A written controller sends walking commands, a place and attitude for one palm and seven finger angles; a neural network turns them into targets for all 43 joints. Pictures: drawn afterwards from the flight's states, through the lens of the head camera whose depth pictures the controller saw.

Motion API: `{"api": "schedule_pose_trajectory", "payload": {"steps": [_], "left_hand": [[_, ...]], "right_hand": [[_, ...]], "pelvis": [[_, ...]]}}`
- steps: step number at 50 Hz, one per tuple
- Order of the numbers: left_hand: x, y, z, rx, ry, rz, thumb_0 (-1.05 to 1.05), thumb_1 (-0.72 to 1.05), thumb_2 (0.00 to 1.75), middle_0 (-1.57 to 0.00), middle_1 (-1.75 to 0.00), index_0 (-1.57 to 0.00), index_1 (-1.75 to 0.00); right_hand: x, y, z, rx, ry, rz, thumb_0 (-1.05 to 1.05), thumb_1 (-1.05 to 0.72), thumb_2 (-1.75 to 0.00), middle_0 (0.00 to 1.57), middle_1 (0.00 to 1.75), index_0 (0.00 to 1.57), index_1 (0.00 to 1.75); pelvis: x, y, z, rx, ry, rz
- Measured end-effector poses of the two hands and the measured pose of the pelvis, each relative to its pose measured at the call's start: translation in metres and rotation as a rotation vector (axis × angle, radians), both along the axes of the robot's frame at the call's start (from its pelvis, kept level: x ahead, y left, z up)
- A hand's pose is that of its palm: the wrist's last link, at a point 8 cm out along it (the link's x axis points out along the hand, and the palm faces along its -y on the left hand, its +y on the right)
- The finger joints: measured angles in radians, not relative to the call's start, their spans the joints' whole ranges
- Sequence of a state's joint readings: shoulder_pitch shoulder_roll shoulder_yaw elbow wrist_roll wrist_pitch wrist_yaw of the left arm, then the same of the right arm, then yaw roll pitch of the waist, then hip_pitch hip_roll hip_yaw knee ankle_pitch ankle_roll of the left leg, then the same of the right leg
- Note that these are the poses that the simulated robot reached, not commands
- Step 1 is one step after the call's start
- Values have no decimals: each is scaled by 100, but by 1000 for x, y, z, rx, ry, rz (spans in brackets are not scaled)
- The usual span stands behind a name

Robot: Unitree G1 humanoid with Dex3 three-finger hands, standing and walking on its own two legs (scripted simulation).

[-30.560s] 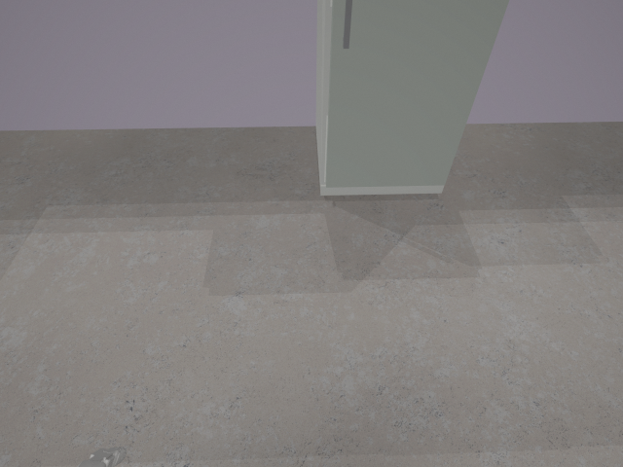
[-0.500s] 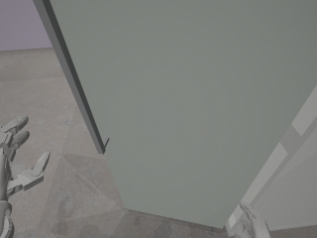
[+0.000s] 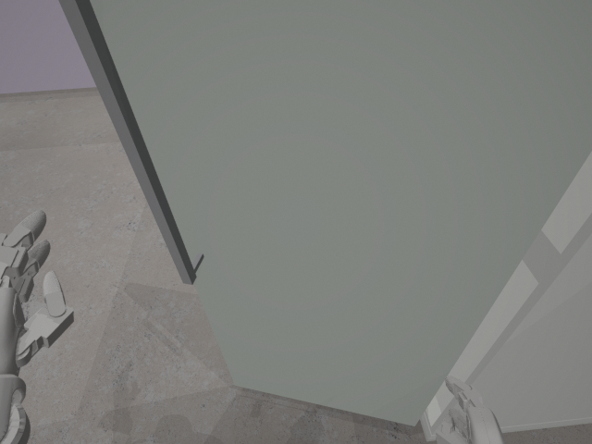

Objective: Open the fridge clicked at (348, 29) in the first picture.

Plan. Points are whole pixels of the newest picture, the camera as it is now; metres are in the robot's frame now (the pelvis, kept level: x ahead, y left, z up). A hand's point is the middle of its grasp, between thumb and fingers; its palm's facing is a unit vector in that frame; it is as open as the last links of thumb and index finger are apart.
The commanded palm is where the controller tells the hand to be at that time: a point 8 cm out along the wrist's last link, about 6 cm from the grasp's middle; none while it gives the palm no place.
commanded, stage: step back with the hand held close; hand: left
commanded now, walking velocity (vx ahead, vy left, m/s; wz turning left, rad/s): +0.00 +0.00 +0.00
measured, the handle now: (153, 162) +0.40 +0.25 +0.20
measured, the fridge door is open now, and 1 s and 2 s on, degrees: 72 72 72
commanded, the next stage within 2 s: stop stepping back and stand still in 1.26 s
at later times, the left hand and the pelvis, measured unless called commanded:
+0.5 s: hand (27, 337) +0.16 +0.30 +0.15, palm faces +0.34 -0.81 -0.48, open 7.4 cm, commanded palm +0.10 +0.34 +0.17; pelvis -0.05 +0.04 +0.00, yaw -1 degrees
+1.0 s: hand out of the picture +0.07 +0.32 +0.17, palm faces +0.48 -0.76 -0.44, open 7.4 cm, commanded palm -0.01 +0.36 +0.17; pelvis -0.12 +0.05 -0.01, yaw +5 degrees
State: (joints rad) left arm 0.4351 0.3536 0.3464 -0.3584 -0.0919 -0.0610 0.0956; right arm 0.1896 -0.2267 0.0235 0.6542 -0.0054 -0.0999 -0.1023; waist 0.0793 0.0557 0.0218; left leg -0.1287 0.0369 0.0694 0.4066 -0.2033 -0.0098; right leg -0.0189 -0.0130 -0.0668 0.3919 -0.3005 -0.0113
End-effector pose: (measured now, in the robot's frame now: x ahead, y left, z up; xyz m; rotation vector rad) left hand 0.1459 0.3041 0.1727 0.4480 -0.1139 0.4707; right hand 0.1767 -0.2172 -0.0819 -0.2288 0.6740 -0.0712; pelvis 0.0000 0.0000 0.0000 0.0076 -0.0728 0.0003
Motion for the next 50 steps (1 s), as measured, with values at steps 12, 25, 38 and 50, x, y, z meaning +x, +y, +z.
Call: {"api": "schedule_pose_trajectory", "payload": {"steps": [12,25,38,50], "left_hand": [[10,1,1,53,-4,-82,2,89,90,-21,-30,-21,-30],[-24,32,1,115,-10,-154,2,89,90,-21,-30,-21,-30],[-100,49,-1,133,-95,-37,2,89,90,-21,-30,-21,-30],[-117,55,13,180,-191,-78,2,89,90,-21,-30,-21,-30]], "right_hand": [[-9,-4,4,-27,57,-46,1,-90,-90,20,29,20,30],[-58,18,14,-73,70,-96,1,-91,-90,20,29,20,30],[-98,43,-4,-60,68,5,1,-90,-90,20,30,20,30],[-121,47,7,-63,-2,-3,1,-90,-90,20,30,20,30]], "pelvis": [[-12,10,-1,-20,56,-5],[-49,39,-5,-30,77,-16],[-91,43,-15,-55,66,46],[-122,46,-15,-81,70,76]]}}
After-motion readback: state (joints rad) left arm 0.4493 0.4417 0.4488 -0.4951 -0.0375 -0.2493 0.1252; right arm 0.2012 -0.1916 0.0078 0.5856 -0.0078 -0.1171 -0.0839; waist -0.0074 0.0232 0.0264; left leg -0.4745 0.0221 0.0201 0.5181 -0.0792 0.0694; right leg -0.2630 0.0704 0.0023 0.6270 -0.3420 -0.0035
